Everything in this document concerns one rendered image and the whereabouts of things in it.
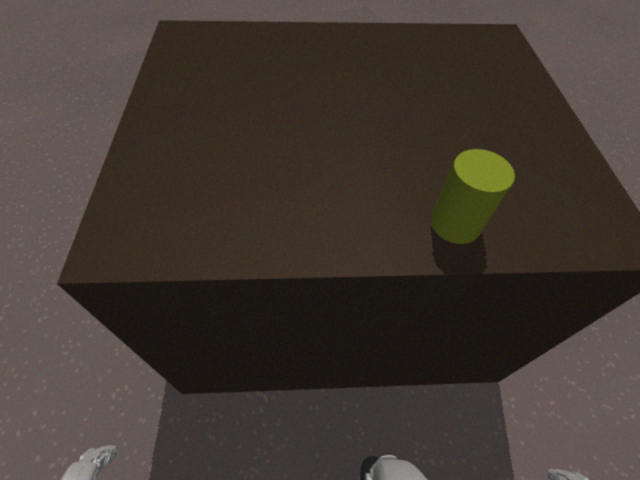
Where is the can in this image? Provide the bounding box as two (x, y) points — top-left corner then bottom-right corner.
(430, 149), (515, 244)

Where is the right robot foot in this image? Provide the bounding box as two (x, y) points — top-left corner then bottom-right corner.
(360, 456), (379, 480)

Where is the left robot hand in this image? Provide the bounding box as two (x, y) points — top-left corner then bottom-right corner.
(61, 445), (118, 480)

